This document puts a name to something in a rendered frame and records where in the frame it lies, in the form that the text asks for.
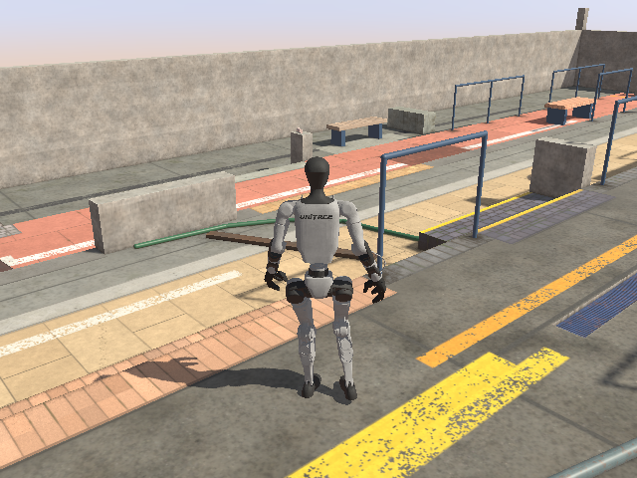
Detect right robot forearm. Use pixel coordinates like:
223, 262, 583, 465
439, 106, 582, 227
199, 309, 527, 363
358, 240, 382, 282

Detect left robot shin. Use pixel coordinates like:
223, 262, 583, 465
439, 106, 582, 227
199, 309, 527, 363
297, 325, 316, 385

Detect left robot forearm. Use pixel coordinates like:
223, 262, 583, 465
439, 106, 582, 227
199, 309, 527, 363
266, 238, 282, 274

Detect left robot upper arm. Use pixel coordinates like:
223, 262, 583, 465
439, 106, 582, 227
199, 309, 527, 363
271, 200, 298, 254

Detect robot left hand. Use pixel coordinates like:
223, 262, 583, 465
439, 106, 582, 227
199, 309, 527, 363
264, 270, 288, 291

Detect robot right hand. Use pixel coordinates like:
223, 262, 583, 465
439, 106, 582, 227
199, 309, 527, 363
363, 277, 386, 304

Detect robot right thigh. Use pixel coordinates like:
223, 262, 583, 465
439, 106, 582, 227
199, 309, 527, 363
332, 276, 353, 338

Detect right robot upper arm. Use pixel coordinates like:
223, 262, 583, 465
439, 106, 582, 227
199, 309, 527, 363
337, 200, 367, 256

